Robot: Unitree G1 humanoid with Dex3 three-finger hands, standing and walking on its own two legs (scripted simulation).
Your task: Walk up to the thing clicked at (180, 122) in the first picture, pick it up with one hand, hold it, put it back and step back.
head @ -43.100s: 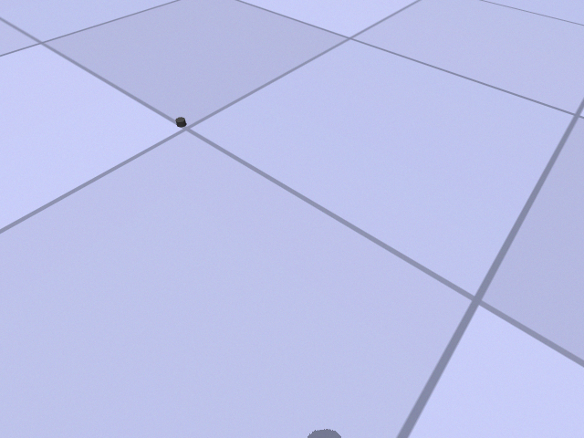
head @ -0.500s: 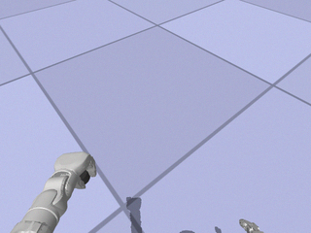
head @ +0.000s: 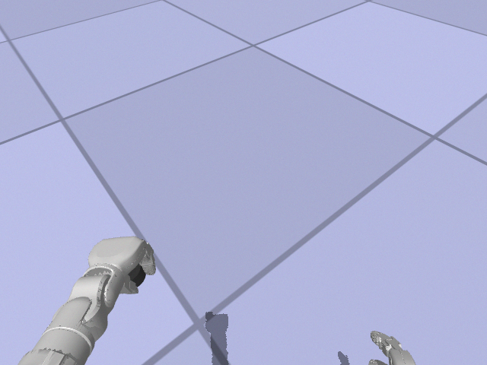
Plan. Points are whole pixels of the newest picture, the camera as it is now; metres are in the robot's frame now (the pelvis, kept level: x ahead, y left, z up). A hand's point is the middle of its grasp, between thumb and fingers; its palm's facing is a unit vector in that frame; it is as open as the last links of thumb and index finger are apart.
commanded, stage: hold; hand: left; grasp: from above
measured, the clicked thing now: (129, 272) +0.32 +0.24 -0.07
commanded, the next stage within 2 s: crouch in 0.84 s
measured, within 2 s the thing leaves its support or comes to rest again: neither
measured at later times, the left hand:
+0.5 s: hand (129, 272) +0.30 +0.22 -0.03, palm faces -0.43 -0.06 -0.90, open 6.0 cm
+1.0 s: hand (125, 269) +0.31 +0.22 -0.03, palm faces -0.43 -0.05 -0.90, open 5.9 cm
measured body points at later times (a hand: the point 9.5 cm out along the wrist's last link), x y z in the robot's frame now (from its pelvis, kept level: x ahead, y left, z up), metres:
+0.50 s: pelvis +0.01 +0.00 +0.01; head +0.02 -0.03 +0.45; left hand +0.32 +0.22 +0.03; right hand +0.16 -0.25 -0.11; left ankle +0.01 +0.12 -0.73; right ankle +0.03 -0.13 -0.73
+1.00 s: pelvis +0.01 +0.00 +0.01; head +0.02 -0.02 +0.46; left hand +0.32 +0.23 +0.02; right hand +0.16 -0.25 -0.11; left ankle +0.01 +0.12 -0.73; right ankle +0.03 -0.13 -0.73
